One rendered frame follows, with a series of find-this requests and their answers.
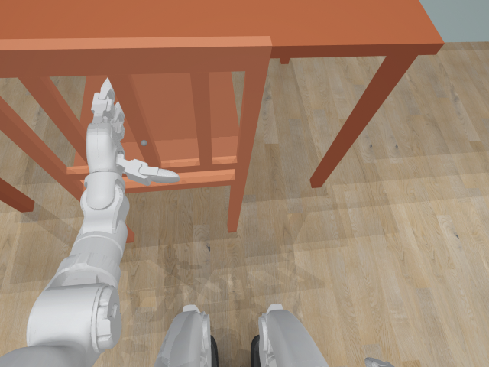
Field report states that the robot left forearm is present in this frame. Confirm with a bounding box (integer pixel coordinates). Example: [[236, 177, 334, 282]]
[[26, 171, 130, 346]]

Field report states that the robot shin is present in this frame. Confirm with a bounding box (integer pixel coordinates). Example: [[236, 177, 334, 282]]
[[259, 304, 283, 367], [174, 304, 212, 367]]

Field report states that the chair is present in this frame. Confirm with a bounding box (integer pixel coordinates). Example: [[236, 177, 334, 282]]
[[0, 36, 272, 243]]

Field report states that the left robot shin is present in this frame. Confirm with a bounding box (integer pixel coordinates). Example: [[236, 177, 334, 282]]
[[174, 304, 212, 367]]

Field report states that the robot left upper arm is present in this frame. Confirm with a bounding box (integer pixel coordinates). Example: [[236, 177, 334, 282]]
[[0, 283, 122, 367]]

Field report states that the robot left hand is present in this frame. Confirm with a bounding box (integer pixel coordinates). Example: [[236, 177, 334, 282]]
[[86, 78, 180, 186]]

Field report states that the right robot shin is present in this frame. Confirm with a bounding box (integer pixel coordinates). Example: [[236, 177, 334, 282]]
[[259, 304, 283, 367]]

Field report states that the table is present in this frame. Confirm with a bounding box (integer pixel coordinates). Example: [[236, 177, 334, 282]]
[[0, 0, 445, 213]]

